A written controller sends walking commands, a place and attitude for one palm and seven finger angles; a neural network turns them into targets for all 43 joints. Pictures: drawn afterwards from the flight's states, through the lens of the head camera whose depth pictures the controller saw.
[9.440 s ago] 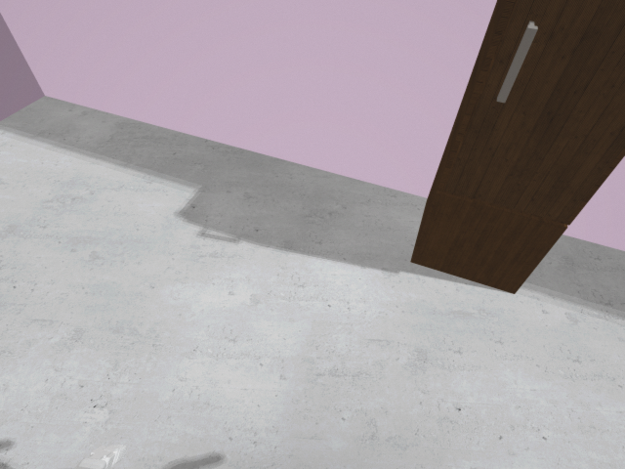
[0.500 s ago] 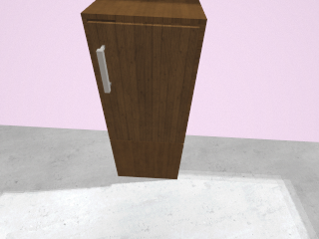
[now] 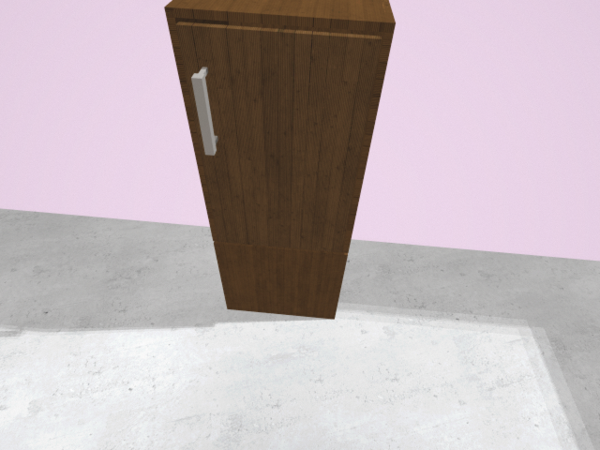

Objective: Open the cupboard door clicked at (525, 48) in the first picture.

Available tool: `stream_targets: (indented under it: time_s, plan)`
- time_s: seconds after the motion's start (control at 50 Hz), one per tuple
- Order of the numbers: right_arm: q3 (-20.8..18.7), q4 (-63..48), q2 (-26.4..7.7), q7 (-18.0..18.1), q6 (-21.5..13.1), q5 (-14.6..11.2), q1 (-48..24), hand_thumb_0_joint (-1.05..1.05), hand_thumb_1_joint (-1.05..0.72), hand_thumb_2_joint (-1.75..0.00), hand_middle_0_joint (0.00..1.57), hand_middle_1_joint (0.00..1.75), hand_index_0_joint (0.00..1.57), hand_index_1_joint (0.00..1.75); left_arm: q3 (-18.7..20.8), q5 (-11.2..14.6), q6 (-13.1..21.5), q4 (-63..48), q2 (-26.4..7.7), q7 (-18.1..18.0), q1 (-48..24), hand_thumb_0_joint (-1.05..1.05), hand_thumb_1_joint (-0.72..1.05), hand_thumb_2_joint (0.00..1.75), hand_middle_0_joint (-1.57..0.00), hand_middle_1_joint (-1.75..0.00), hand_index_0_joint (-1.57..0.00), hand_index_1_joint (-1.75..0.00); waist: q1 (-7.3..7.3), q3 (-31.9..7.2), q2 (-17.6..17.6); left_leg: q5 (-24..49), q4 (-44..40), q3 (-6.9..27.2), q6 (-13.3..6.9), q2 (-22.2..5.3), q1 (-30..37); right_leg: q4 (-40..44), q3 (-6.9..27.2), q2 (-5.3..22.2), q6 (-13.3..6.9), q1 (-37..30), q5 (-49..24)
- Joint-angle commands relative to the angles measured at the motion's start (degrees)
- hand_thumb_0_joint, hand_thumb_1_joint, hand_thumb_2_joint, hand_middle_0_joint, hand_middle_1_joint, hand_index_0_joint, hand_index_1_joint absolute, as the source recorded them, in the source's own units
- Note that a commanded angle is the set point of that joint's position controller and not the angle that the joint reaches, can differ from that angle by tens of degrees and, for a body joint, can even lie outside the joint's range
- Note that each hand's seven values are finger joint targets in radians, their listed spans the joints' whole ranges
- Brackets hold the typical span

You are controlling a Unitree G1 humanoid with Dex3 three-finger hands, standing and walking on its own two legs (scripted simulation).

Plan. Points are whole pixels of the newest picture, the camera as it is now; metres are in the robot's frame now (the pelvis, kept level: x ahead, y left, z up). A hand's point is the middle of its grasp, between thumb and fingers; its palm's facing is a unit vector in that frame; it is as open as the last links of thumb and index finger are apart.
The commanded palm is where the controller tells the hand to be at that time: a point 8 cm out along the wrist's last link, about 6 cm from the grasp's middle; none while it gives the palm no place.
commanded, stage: come to a stop and stand still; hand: left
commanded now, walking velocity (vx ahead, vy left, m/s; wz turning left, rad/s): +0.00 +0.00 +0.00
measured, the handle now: (207, 112) +0.70 +0.25 +0.09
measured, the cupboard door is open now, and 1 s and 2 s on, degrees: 0 0 0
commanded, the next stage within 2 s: look again from close up in 0.26 s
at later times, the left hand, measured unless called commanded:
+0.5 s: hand out of the picture -0.02 +0.16 -0.18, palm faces +0.08 -0.98 -0.18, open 7.4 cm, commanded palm none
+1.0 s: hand out of the picture -0.03 +0.15 -0.17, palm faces +0.05 -0.98 -0.19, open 7.3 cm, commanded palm none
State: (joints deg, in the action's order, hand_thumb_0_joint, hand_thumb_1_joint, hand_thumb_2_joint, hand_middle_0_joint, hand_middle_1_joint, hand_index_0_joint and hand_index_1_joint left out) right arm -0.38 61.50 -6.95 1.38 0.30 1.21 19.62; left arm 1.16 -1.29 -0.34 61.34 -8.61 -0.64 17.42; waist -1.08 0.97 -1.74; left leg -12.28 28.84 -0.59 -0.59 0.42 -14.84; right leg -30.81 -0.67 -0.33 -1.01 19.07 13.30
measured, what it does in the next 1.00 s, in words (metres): steps on the spot: left foot, then right foot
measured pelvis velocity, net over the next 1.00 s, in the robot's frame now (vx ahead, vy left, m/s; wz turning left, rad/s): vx -0.02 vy -0.02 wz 0.01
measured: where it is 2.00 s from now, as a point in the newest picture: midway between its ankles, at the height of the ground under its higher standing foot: outside the picture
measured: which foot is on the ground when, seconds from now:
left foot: down 0.00-0.54, up 0.56-0.70, down 0.72-1.00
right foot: down 0.00-0.74, up 0.76-0.90, down 0.92-1.00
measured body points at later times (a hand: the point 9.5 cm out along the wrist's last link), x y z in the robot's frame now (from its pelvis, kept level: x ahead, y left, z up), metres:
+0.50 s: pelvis -0.02 -0.01 +0.00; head -0.02 -0.02 +0.45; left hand -0.02 +0.21 -0.16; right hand -0.04 -0.22 -0.17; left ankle +0.05 +0.12 -0.73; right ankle +0.08 -0.10 -0.73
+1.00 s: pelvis -0.02 -0.02 +0.00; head +0.00 -0.02 +0.45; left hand -0.03 +0.20 -0.15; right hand -0.05 -0.21 -0.16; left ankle -0.04 +0.09 -0.73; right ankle +0.00 -0.13 -0.73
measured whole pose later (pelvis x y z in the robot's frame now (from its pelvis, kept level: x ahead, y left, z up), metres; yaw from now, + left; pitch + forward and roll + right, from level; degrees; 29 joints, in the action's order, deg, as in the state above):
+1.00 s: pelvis -0.02 -0.02 +0.00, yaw +1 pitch +1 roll +1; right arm 0.4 63.8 -4.8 2.1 -1.5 0.7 19.5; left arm 0.7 -0.8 0.7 64.1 -7.7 -1.4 15.9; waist 0.1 1.9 0.1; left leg -15.1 25.8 -3.5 -0.9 0.7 -11.5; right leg -28.3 0.8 0.4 -0.2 15.7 13.6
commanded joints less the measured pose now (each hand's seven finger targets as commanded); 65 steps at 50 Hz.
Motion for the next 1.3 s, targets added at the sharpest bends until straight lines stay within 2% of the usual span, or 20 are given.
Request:
stream_targets:
  time_s: [0.0,0.06,0.12,0.38,0.44,0.5,0.54,0.6,0.66,0.7,0.72,0.74,0.84,0.88,0.94,0.96,1.06,1.18,1.24,1.28]
  plan:
    - [-1.64,-3.92,-6.69,0.11,-0.7,0.29,-0.91,0.0,-0.9,-0.9,0.2,0.3,0.2,0.3,0.92,-0.19,0.73,-0.77,-4.44,-0.11,6.26,0.0,0.9,0.9,-0.2,-0.3,-0.2,-0.3,-1.16,4.6,0.37,-21.76,-9.64,6.39,-2.86,-4.15,-13.14,9.1,7.82,3.81,-0.65,-5.79,14.94]
    - [-1.05,-1.8,-3.79,-0.08,-0.2,0.31,4.03,0.0,-0.9,-0.9,0.2,0.3,0.2,0.3,1.08,0.34,1.2,-1.43,-6.25,-0.4,2.7,0.0,0.9,0.9,-0.2,-0.3,-0.2,-0.3,1.99,3.62,-4.81,-10.82,-0.72,1.63,-1.52,-0.88,-3.92,16.69,13.17,8.2,-2.62,2.85,23.56]
    - [-0.87,-0.05,-2.96,-0.11,-0.23,0.38,7.45,0.0,-0.9,-0.9,0.2,0.3,0.2,0.3,1.36,0.52,1.26,-1.93,-6.69,-0.49,0.22,0.0,0.9,0.9,-0.2,-0.3,-0.2,-0.3,3.29,1.38,-4.25,-8.24,0.31,1.05,-1.37,-0.88,1.08,16.98,11.09,7.93,-2.54,5.69,22.56]
    - [-1.7,-2.03,-6.78,0.71,-1.01,0.33,-0.79,0.0,-0.9,-0.9,0.2,0.3,0.2,0.3,1.47,-0.2,0.14,-0.04,-2.09,0.32,5.95,0.0,0.9,0.9,-0.2,-0.3,-0.2,-0.3,-1.93,3.4,9.59,-26.34,-16.57,10.79,-4.16,-8.64,-18.87,-4.34,0.55,0.82,0.22,-9.86,5.35]
    - [-1.77,-2.52,-5.97,0.5,-0.84,0.15,-0.91,0.0,-0.9,-0.9,0.2,0.3,0.2,0.3,1.35,-0.28,0.67,0.07,-3.01,0.14,6.66,0.0,0.9,0.9,-0.2,-0.3,-0.2,-0.3,-1.73,3.59,3.59,-23.78,-10.6,7.51,-2.89,-5.16,-16.05,4.25,5.41,3.03,-0.2,-7.62,10.72]
    - [-1.38,-1.36,-2.94,-0.01,0.38,0.19,4.43,0.0,-0.9,-0.9,0.2,0.3,0.2,0.3,1.59,0.11,1.09,-1.18,-6.59,-0.53,2.65,0.0,0.9,0.9,-0.2,-0.3,-0.2,-0.3,2.09,4.35,-8.98,-11.17,5.96,0.13,-0.83,-0.07,-4.7,20.57,17.73,11.47,-3.6,7.19,32.34]
    - [-1.75,0.41,-2.53,-0.1,1.28,0.19,8.23,0.0,-0.9,-0.9,0.2,0.3,0.2,0.3,2.06,0.11,0.75,-2.45,-7.49,-1.11,-1.9,0.0,0.9,0.9,-0.2,-0.3,-0.2,-0.3,4.54,3.43,-12.04,-8.82,15.18,-1.66,-0.76,0.67,3.75,26.03,18.59,13.0,-4.24,16.08,35.07]
    - [-1.43,1.71,-1.76,-0.41,0.93,0.2,11.47,0.0,-0.9,-0.9,0.2,0.3,0.2,0.3,2.84,-0.14,0.36,-3.6,-7.97,-1.51,-4.75,0.0,0.9,0.9,-0.2,-0.3,-0.2,-0.3,5.32,3.15,-8.45,-9.45,13.98,-3.41,-1.11,0.38,6.27,24.72,12.51,11.21,-3.94,16.59,27.29]
    - [-0.62,1.95,-0.56,-0.28,-0.05,0.25,12.52,0.0,-0.9,-0.9,0.2,0.3,0.2,0.3,2.72,-0.09,-0.19,-2.45,-6.88,-1.58,-0.71,0.0,0.9,0.9,-0.2,-0.3,-0.2,-0.3,3.92,4.85,-0.36,-10.88,-5.69,-2.34,-1.51,0.39,7.72,16.57,9.83,8.02,-2.94,12.97,23.56]
    - [-1.03,0.76,-4.22,0.64,-1.12,1.19,11.11,0.0,-0.9,-0.9,0.2,0.3,0.2,0.3,1.93,0.79,-0.32,-2.49,-2.79,-0.96,1.25,0.0,0.9,0.9,-0.2,-0.3,-0.2,-0.3,2.23,6.45,14.73,-21.53,-20.34,13.65,-5.59,-11.01,0.4,0.13,2.29,0.48,-0.39,9.63,10.47]
    - [-1.0,-1.51,-5.59,1.3,-1.43,0.84,6.05,0.0,-0.9,-0.9,0.2,0.3,0.2,0.3,1.7,0.59,0.04,-2.71,-1.6,-0.56,1.17,0.0,0.9,0.9,-0.2,-0.3,-0.2,-0.3,0.28,8.11,15.69,-20.39,-23.32,17.34,-7.94,-16.07,-5.81,-6.45,-0.89,0.25,-0.05,7.13,5.83]
    - [-0.81,-1.99,-4.84,1.35,-1.92,0.5,1.23,0.0,-0.9,-0.9,0.2,0.3,0.2,0.3,1.61,-0.22,-0.15,-1.74,-2.09,-0.38,1.41,0.0,0.9,0.9,-0.2,-0.3,-0.2,-0.3,-1.35,6.6,18.03,-19.3,-23.52,16.3,-8.46,-15.74,-10.5,-10.55,0.91,2.13,-0.29,2.32,4.66]
    - [-0.78,-1.91,-4.79,1.45,-2.25,0.13,0.15,0.0,-0.9,-0.9,0.2,0.3,0.2,0.3,0.7,0.01,1.02,-0.22,-0.68,0.12,2.72,0.0,0.9,0.9,-0.2,-0.3,-0.2,-0.3,-1.45,4.7,2.77,-5.34,-14.02,6.69,-5.92,-10.27,-5.48,0.79,1.02,2.66,0.51,-3.56,0.3]
    - [-0.39,-0.52,-3.4,1.33,-2.54,-0.13,3.57,0.0,-0.9,-0.9,0.2,0.3,0.2,0.3,0.36,0.44,1.95,0.66,-2.26,-0.45,2.94,0.0,0.9,0.9,-0.2,-0.3,-0.2,-0.3,-0.03,2.78,0.26,1.46,-9.35,4.47,-3.44,-6.81,-3.59,7.42,6.36,5.49,-0.81,-8.41,-7.44]
    - [-0.5,0.59,-3.17,0.88,-3.01,-0.37,4.89,0.0,-0.9,-0.9,0.2,0.3,0.2,0.3,0.06,0.45,2.1,1.36,-3.48,-0.96,3.02,0.0,0.9,0.9,-0.2,-0.3,-0.2,-0.3,1.02,-1.21,3.64,9.87,-7.85,3.11,-2.35,-5.89,2.18,5.25,5.59,6.4,-1.45,-8.88,-13.94]
    - [-0.57,0.79,-3.9,0.99,-2.78,-0.43,4.26,0.0,-0.9,-0.9,0.2,0.3,0.2,0.3,0.12,0.56,2.32,1.67,-3.92,-1.0,3.23,0.0,0.9,0.9,-0.2,-0.3,-0.2,-0.3,0.99,-3.97,-0.63,8.94,-6.23,2.23,-2.05,-6.28,4.03,5.4,5.83,5.89,-1.44,-9.68,-13.84]
    - [-0.75,1.01,-4.01,0.1,-1.56,0.1,3.42,0.0,-0.9,-0.9,0.2,0.3,0.2,0.3,0.69,0.01,1.52,0.95,-5.06,-0.58,2.62,0.0,0.9,0.9,-0.2,-0.3,-0.2,-0.3,0.56,3.49,-1.78,-13.24,-5.09,0.51,-1.98,-3.55,-1.25,10.55,9.85,6.81,-3.47,-3.93,16.36]
    - [-0.87,-0.92,-2.58,-0.69,-1.37,0.56,3.21,0.0,-0.9,-0.9,0.2,0.3,0.2,0.3,2.94,-0.15,1.84,-0.06,-7.67,-0.7,5.99,0.0,0.9,0.9,-0.2,-0.3,-0.2,-0.3,0.4,7.56,-5.63,-11.23,8.59,-3.26,-1.42,-1.6,-6.56,18.13,21.6,14.55,-9.43,-0.93,27.26]
    - [-0.72,0.43,-2.79,-0.76,-2.49,0.29,8.5,0.0,-0.9,-0.9,0.2,0.3,0.2,0.3,2.78,-0.2,2.09,-1.57,-5.57,-0.35,2.44,0.0,0.9,0.9,-0.2,-0.3,-0.2,-0.3,3.27,6.16,0.66,-9.1,-3.6,-1.74,-2.15,-2.54,5.93,6.61,10.55,8.61,-7.29,5.81,17.05]
    - [-2.07,2.32,-8.68,0.16,-3.14,0.87,17.12,0.0,-0.9,-0.9,0.2,0.3,0.2,0.3,1.93,-0.3,2.37,-4.45,-1.26,0.26,-2.52,0.0,0.9,0.9,-0.2,-0.3,-0.2,-0.3,6.45,6.31,20.13,-8.11,-16.53,20.3,-9.67,-18.1,15.97,-18.9,-5.13,-1.13,-2.59,20.74,16.22]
